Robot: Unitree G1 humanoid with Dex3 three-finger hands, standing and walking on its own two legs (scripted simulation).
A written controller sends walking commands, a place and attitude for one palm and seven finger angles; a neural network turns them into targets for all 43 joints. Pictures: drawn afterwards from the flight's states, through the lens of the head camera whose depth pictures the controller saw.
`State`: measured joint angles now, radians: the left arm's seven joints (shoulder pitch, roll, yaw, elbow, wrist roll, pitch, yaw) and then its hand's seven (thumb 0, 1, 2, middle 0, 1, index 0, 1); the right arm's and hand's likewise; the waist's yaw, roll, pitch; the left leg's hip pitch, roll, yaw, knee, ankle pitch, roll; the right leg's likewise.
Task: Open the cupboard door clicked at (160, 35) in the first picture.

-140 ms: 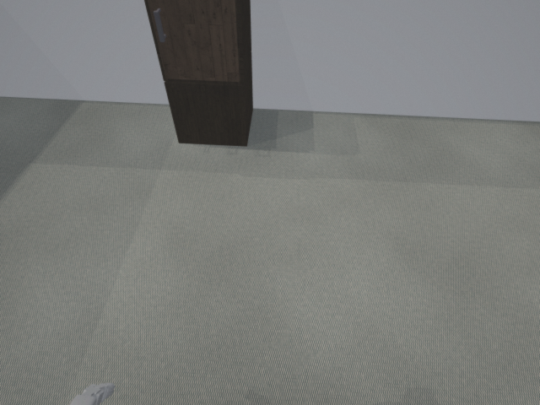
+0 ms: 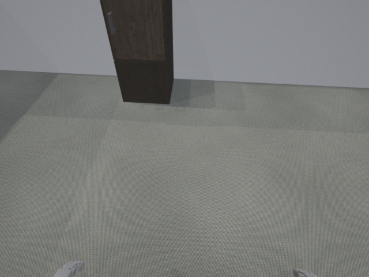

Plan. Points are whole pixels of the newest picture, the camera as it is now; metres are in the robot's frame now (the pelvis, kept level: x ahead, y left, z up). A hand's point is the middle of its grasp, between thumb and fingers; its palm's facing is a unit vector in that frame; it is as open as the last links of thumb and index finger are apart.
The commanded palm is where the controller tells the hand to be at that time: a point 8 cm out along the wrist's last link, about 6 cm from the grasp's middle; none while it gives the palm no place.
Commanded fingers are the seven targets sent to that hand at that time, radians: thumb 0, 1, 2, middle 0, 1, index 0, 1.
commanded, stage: stand and wait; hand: left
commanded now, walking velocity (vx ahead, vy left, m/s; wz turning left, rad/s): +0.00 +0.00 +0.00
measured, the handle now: (111, 22) +1.55 +0.56 -0.08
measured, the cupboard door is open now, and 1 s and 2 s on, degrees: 0 0 0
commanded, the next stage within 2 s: look at it before walking up in 0.78 s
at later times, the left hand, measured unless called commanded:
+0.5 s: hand out of the picture +0.06 +0.24 -0.15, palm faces -0.03 -0.94 -0.34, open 7.4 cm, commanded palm none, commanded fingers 0.00 0.90 0.90 -0.20 -0.30 -0.20 -0.30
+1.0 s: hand out of the picture +0.05 +0.24 -0.15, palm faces -0.05 -0.94 -0.33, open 7.4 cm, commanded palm none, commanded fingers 0.00 0.90 0.90 -0.20 -0.30 -0.20 -0.30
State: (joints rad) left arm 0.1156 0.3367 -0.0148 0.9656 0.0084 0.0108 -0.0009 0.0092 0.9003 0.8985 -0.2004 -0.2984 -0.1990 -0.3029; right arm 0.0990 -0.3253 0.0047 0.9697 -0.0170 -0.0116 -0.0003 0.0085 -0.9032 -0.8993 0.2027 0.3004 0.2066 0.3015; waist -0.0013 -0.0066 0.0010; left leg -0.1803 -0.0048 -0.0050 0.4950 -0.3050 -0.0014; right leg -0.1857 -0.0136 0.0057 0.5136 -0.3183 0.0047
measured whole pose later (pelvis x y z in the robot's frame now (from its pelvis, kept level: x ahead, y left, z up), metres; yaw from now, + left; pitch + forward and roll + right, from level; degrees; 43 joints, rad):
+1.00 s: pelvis -0.03 -0.01 +0.01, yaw -1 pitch -2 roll +0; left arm 0.14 0.34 -0.01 1.08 0.01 0.00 -0.01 0.01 0.90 0.90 -0.20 -0.30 -0.20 -0.30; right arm 0.14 -0.33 0.00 1.11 -0.01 -0.01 0.01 0.01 -0.90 -0.90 0.20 0.30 0.21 0.30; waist 0.00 -0.01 0.03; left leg -0.15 0.01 0.00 0.37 -0.20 -0.01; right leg -0.16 0.00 0.01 0.39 -0.21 0.00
